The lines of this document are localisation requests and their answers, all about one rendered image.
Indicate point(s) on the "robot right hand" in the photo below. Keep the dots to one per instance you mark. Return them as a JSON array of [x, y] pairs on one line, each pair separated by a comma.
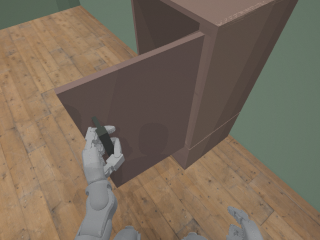
[[248, 230]]

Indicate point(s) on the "left robot forearm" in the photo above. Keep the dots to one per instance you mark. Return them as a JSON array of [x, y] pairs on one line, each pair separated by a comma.
[[101, 205]]

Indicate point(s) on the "cupboard door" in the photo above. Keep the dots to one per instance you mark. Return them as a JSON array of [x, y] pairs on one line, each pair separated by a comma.
[[147, 98]]

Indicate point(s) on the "robot left thigh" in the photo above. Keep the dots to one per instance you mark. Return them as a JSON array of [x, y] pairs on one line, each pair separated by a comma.
[[128, 234]]

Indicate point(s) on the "handle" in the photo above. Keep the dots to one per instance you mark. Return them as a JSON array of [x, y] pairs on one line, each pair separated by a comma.
[[104, 137]]

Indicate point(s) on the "robot left shin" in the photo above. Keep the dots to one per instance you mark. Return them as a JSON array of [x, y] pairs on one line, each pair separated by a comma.
[[129, 227]]

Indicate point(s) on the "robot left hand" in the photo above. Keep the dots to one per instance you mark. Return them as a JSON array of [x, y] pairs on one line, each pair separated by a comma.
[[92, 153]]

